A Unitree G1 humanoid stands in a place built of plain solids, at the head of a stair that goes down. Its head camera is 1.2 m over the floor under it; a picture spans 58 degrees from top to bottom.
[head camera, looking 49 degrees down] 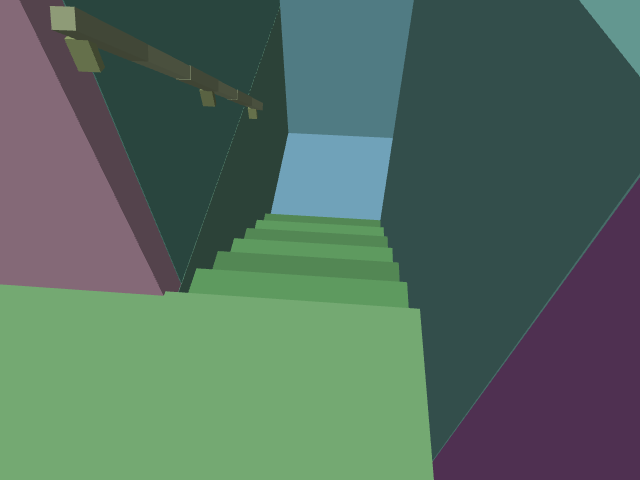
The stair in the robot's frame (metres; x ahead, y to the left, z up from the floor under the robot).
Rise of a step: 0.17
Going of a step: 0.23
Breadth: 0.84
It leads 4 degrees to the right of straight ahead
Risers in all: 7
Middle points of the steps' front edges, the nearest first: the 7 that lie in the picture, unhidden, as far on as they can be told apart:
0.78 0.09 0.00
1.01 0.08 -0.17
1.24 0.06 -0.35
1.48 0.04 -0.52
1.71 0.02 -0.70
1.94 0.00 -0.87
2.17 -0.02 -1.04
